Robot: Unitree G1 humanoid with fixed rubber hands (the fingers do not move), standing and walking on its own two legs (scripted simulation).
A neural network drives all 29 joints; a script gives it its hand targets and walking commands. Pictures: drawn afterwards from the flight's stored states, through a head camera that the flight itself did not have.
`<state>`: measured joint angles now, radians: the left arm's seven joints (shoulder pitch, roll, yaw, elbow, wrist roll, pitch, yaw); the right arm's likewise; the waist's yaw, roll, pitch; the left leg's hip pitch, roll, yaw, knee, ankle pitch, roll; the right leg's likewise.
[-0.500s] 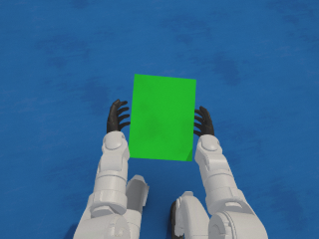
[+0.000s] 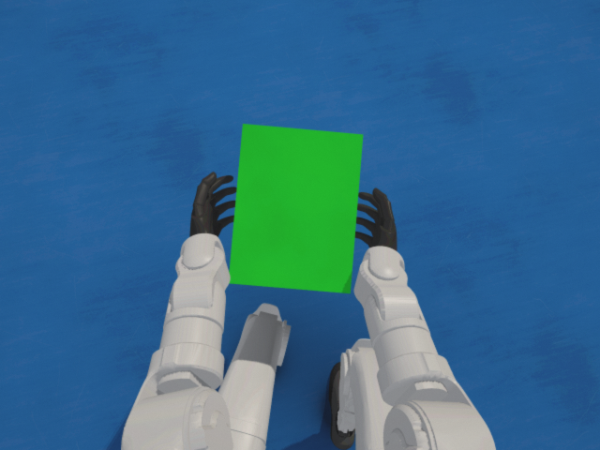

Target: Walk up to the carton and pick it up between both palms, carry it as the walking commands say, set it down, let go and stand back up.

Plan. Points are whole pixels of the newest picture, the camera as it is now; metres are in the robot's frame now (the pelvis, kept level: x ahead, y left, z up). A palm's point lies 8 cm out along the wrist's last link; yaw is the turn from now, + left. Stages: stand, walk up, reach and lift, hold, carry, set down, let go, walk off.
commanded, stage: set down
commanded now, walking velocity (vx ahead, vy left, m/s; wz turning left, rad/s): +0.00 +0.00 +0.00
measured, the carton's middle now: (295, 214) +0.42 +0.09 -0.18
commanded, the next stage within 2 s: none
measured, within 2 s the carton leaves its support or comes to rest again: neither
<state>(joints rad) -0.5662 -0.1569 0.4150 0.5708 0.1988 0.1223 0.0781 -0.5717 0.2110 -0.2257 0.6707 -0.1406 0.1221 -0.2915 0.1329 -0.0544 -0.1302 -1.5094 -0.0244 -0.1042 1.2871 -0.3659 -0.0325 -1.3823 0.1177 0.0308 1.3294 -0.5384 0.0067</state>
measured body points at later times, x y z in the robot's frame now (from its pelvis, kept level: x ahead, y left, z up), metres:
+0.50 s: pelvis -0.04 +0.02 -0.08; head +0.20 +0.10 +0.29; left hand +0.39 +0.22 -0.18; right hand +0.42 -0.02 -0.18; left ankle +0.10 +0.13 -0.59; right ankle +0.03 -0.12 -0.59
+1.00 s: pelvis -0.04 +0.01 -0.14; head +0.25 +0.06 +0.19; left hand +0.42 +0.21 -0.27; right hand +0.44 -0.03 -0.27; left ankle +0.10 +0.13 -0.59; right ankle +0.03 -0.12 -0.59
